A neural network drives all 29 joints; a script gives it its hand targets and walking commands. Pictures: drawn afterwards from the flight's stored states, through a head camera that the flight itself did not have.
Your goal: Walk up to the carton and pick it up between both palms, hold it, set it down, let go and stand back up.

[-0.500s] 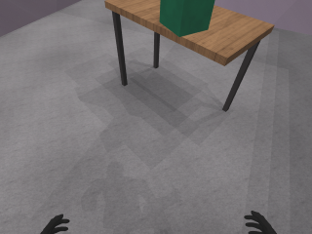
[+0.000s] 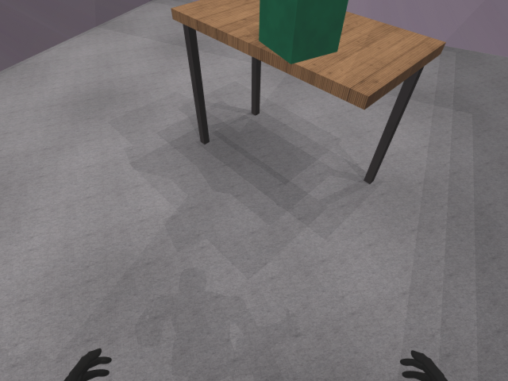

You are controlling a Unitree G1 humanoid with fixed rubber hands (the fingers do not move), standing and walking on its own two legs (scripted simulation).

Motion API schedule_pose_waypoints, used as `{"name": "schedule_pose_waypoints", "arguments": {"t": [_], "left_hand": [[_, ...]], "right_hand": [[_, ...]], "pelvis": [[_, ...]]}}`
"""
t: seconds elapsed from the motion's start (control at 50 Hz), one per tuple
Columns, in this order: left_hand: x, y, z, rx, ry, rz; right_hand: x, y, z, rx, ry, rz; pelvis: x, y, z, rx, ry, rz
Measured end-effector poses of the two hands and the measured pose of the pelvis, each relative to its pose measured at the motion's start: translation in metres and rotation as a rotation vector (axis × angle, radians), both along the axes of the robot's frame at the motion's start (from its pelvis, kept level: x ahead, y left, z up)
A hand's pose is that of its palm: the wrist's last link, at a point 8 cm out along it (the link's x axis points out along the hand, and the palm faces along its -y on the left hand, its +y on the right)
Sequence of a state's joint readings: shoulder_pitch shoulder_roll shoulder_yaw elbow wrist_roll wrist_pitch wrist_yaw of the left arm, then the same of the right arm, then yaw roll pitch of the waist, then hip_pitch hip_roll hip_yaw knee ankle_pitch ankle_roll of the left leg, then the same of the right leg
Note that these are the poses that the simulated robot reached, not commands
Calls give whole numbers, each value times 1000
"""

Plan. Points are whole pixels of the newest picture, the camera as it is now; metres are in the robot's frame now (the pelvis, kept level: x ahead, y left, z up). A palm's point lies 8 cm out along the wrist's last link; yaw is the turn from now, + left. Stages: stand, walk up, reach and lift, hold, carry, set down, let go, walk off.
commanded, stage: walk up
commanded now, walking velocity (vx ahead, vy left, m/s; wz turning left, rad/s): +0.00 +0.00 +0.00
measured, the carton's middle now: (301, 8) +1.18 -0.16 +0.12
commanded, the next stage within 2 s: none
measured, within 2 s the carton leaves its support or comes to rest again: neither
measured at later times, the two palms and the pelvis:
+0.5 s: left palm out of the picture +0.12 +0.26 -0.07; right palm out of the picture +0.11 -0.38 -0.11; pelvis +0.04 -0.06 -0.01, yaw -9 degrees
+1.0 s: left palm (101, 271) +0.33 +0.30 -0.08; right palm (441, 289) +0.29 -0.35 -0.09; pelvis +0.22 -0.01 -0.03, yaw -14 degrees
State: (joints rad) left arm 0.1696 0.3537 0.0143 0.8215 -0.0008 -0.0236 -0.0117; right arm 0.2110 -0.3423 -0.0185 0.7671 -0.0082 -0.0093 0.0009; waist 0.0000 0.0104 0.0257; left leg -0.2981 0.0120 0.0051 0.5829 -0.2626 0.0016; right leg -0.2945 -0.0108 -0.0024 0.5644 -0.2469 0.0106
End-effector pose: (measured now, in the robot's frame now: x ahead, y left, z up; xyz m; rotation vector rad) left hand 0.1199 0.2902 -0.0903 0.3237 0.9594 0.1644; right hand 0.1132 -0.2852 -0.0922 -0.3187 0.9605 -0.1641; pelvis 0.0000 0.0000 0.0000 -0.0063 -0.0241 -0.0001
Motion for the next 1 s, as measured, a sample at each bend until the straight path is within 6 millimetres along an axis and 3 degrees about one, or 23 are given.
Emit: {"name": "schedule_pose_waypoints", "arguments": {"t": [0.24,0.4,0.46,0.54,0.64,0.72,0.8,0.92,1.0], "left_hand": [[-17,-1,6,3,41,-17],[-9,-13,28,73,91,-105],[0,-26,29,105,99,-118],[-2,-35,11,191,119,-100],[2,-45,25,237,144,-81],[26,-40,38,273,132,-111],[63,-33,40,283,119,-131],[143,-12,29,273,68,-171],[210,12,10,253,54,-206]], "right_hand": [[-11,-8,3,4,7,-12],[-25,-50,6,-9,-17,-95],[-17,-76,-1,-3,-58,-128],[2,-111,-27,-6,-97,-142],[29,-116,-21,30,-123,-154],[48,-118,-11,33,-123,-158],[74,-115,-3,22,-131,-171],[135,-93,6,-11,-165,-167],[181,-67,7,-47,-171,-163]], "pelvis": [[-3,-2,6,4,4,-16],[12,-25,12,-3,-7,-98],[26,-43,4,17,-17,-136],[41,-69,-26,22,-59,-164],[63,-74,-17,2,-39,-182],[86,-74,-10,9,-35,-199],[116,-67,-8,0,-35,-220],[172,-40,-15,-28,-14,-233],[217,-11,-28,-47,19,-246]]}}
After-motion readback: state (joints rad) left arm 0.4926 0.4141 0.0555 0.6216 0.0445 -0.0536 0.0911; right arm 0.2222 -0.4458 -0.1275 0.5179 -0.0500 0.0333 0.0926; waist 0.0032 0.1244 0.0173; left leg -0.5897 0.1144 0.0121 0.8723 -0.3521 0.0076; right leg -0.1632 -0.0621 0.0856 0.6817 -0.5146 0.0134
